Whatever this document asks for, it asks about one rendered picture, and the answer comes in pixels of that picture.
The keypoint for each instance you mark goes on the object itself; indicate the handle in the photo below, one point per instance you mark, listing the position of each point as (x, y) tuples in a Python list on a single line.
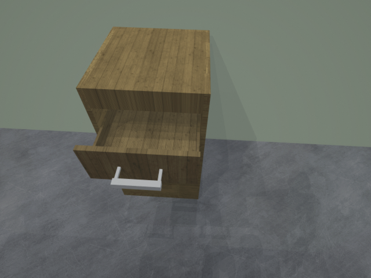
[(136, 184)]

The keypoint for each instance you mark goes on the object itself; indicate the drawer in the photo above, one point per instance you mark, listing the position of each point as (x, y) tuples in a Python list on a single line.
[(141, 143)]

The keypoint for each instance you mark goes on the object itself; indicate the cabinet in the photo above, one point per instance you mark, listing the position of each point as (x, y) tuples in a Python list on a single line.
[(151, 69)]

